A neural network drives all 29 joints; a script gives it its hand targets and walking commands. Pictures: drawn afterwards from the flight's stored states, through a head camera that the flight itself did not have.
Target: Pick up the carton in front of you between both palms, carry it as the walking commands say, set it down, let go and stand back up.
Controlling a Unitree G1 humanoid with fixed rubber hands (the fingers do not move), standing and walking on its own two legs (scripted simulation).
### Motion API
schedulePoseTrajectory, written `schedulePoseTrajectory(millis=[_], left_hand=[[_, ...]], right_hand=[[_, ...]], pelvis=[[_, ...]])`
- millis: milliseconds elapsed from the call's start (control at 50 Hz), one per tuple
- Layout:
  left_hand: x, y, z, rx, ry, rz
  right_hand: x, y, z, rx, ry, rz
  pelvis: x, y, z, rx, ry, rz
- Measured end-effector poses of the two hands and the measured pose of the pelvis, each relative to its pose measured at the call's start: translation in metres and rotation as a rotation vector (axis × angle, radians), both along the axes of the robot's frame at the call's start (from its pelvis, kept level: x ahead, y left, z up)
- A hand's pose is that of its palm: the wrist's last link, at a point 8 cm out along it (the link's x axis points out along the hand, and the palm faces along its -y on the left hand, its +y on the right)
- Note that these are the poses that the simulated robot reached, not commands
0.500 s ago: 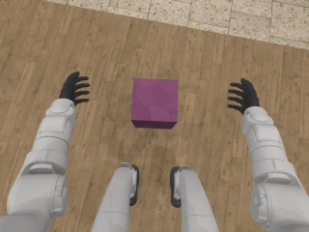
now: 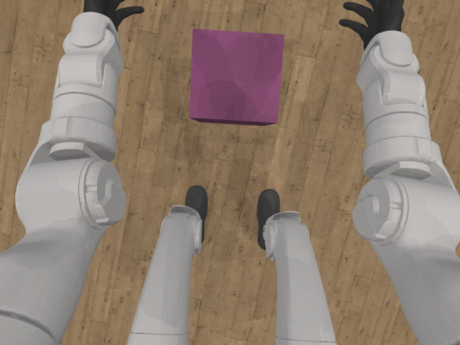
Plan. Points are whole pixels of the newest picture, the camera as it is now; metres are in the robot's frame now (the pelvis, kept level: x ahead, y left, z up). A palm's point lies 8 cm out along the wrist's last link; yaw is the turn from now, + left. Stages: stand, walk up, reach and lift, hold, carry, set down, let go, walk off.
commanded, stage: reach and lift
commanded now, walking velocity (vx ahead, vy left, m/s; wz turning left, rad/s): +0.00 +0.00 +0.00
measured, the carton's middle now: (234, 85) +0.52 +0.01 -0.52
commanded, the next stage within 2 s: none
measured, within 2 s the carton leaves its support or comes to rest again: leaves its support in 1.66 s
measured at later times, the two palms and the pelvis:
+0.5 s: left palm (150, 70) +0.52 +0.20 -0.36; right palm (322, 80) +0.52 -0.18 -0.36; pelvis -0.04 -0.01 -0.21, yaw +0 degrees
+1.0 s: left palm (165, 74) +0.53 +0.19 -0.45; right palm (306, 79) +0.53 -0.17 -0.45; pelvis -0.04 -0.01 -0.28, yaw +0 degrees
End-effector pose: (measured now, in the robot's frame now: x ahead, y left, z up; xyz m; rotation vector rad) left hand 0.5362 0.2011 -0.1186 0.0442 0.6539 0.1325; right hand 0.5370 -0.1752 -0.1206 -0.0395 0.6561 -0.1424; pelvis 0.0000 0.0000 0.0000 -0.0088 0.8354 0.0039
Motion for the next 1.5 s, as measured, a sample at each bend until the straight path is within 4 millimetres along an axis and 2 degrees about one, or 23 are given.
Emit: schedulePoseTrajectory(millis=[100, 200, 340, 480, 620, 780, 860, 980, 1200, 1300, 1500], left_hand=[[-0.008, -0.001, -0.047, 0.003, 0.024, 0.013], [-0.019, 0.003, -0.106, 0.012, 0.041, 0.033], [-0.024, 0.009, -0.184, 0.024, 0.027, 0.038], [-0.021, 0.003, -0.234, 0.015, 0.021, 0.035], [-0.021, -0.005, -0.278, 0.002, 0.065, 0.026], [-0.020, -0.005, -0.330, 0.009, 0.086, 0.016], [-0.017, -0.007, -0.338, 0.007, 0.078, 0.017], [-0.008, -0.011, -0.330, 0.000, 0.053, 0.017], [-0.017, -0.020, -0.326, -0.007, 0.066, 0.002], [-0.015, -0.037, -0.326, -0.023, 0.062, -0.019], [-0.012, -0.035, -0.327, -0.043, 0.070, -0.031]], right_hand=[[-0.008, -0.002, -0.046, -0.004, 0.023, -0.009], [-0.016, -0.003, -0.106, -0.012, 0.037, -0.006], [-0.019, -0.003, -0.183, -0.021, 0.026, 0.000], [-0.020, -0.004, -0.233, -0.017, 0.030, -0.008], [-0.021, 0.002, -0.276, -0.003, 0.065, -0.001], [-0.020, 0.003, -0.327, 0.002, 0.085, 0.003], [-0.015, 0.003, -0.335, -0.002, 0.074, 0.009], [-0.003, 0.008, -0.328, 0.000, 0.048, 0.032], [-0.011, 0.016, -0.323, 0.011, 0.064, 0.050], [-0.010, 0.034, -0.323, 0.031, 0.060, 0.076], [-0.009, 0.033, -0.324, 0.058, 0.065, 0.071]], pelvis=[[0.009, -0.001, -0.026, -0.003, 0.076, 0.003], [0.007, -0.004, -0.072, -0.001, 0.112, 0.006], [-0.013, -0.007, -0.146, -0.001, 0.070, 0.009], [-0.035, -0.008, -0.206, -0.006, -0.036, 0.008], [-0.048, -0.006, -0.242, -0.009, -0.122, 0.003], [-0.048, -0.004, -0.267, -0.007, -0.191, -0.002], [-0.043, -0.004, -0.274, -0.003, -0.220, 0.003], [-0.037, -0.005, -0.278, 0.003, -0.209, 0.005], [-0.040, -0.008, -0.272, 0.001, -0.189, 0.003], [-0.045, -0.007, -0.270, 0.003, -0.210, 0.003], [-0.046, -0.006, -0.279, 0.001, -0.241, 0.002]])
